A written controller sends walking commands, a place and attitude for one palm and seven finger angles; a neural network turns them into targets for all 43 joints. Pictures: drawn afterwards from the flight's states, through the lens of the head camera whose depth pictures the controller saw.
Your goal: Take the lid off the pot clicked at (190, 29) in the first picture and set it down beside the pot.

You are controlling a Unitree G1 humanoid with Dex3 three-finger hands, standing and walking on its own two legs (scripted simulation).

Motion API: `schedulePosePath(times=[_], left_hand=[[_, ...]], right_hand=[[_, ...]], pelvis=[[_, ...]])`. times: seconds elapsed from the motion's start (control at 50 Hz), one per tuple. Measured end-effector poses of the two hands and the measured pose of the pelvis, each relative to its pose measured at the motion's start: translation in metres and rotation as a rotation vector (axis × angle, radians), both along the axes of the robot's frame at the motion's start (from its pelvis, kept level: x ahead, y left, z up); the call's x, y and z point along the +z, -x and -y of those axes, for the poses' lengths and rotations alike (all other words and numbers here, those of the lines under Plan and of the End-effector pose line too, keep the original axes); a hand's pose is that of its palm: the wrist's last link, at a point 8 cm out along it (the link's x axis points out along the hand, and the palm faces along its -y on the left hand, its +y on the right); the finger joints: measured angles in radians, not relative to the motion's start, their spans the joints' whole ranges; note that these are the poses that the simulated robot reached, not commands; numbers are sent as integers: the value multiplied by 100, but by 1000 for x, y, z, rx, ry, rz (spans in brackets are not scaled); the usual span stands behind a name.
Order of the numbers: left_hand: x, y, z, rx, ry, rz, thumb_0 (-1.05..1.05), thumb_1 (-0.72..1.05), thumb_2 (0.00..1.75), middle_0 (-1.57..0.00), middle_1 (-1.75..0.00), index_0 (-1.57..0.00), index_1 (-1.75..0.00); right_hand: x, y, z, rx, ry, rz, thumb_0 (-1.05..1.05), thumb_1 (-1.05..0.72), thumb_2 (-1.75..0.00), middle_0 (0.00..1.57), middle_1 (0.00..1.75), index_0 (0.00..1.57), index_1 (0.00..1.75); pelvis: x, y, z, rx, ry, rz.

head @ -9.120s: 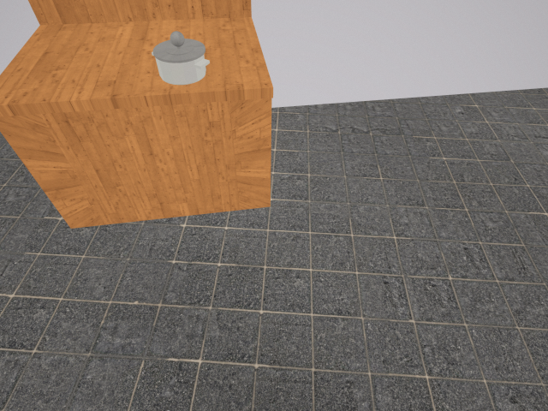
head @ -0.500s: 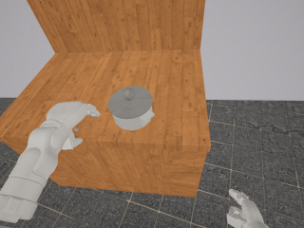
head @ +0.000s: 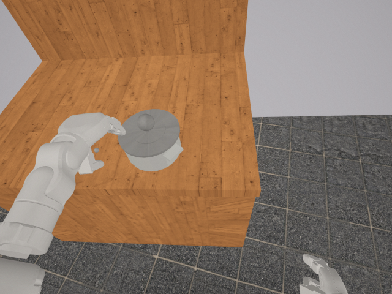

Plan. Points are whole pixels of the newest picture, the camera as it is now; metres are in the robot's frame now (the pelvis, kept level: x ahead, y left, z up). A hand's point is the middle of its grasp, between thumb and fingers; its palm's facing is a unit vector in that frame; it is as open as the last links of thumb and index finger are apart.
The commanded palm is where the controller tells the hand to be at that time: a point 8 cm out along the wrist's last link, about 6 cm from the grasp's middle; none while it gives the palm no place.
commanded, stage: move the open hand above the knob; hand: left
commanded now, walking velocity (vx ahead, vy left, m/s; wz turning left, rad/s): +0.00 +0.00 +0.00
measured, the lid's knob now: (145, 122) +0.53 +0.16 +0.01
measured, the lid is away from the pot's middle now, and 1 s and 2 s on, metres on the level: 0.00 0.00 0.00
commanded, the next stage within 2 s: lower the open fingers around the knob in 1.90 s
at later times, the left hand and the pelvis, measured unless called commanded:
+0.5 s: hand (121, 129) +0.43 +0.18 +0.09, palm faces -0.31 -0.02 -0.95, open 10.3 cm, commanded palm +0.45 +0.18 +0.16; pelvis -0.01 +0.01 +0.00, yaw +0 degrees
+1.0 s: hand (136, 105) +0.50 +0.16 +0.11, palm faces -0.36 -0.06 -0.93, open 10.3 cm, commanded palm +0.50 +0.17 +0.16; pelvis -0.01 +0.01 -0.01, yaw -4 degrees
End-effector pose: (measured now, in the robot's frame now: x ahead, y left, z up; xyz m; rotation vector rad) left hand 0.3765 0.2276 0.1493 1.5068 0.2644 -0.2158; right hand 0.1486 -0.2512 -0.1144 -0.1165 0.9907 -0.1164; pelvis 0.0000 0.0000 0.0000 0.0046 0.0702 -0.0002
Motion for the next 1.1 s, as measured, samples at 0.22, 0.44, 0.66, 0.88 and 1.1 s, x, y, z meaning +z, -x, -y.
schedulePosePath(times=[0.22,0.44,0.66,0.88,1.1], left_hand=[[-4,-26,19,-46,2,2,0,-29,138,-83,-8,-82,-8],[0,-47,33,-7,-24,3,-1,-29,138,-83,-8,-82,-8],[11,-78,58,-5,-33,-27,0,-29,138,-83,-8,-82,-8],[14,-109,81,-8,-6,-50,0,-29,138,-83,-8,-82,-8],[5,-120,60,34,-24,-101,0,-28,138,-82,-8,-82,-8]], right_hand=[[-3,-3,-14,3,-28,-18,1,-91,-90,20,30,20,30],[-12,22,-22,-21,-49,-74,1,-91,-90,20,30,20,30],[-17,79,-6,-119,1,-159,1,-91,-90,20,30,20,30],[-18,150,14,-242,68,-285,1,-91,-90,20,30,20,30],[-14,167,15,-290,74,-325,1,-91,-90,20,30,20,30]], pelvis=[[-2,-3,-9,-2,1,-33],[-4,4,-14,4,7,-52],[-5,13,-13,-12,6,-68],[-6,12,-10,-45,5,-106],[-4,2,-11,-62,9,-122]])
